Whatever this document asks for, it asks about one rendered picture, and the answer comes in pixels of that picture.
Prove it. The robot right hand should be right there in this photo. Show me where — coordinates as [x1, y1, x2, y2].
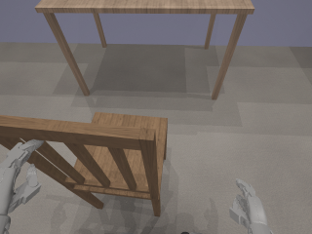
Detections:
[229, 178, 268, 229]

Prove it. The robot left forearm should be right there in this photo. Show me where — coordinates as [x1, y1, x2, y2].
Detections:
[0, 214, 11, 234]

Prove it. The table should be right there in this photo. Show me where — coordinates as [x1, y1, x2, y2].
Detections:
[35, 0, 254, 100]

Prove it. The robot right forearm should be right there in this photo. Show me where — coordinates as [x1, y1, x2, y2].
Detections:
[248, 222, 274, 234]

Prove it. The chair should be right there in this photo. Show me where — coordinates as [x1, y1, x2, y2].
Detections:
[0, 112, 168, 217]

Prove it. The robot left hand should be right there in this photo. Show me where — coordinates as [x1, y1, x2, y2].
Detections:
[0, 139, 44, 215]

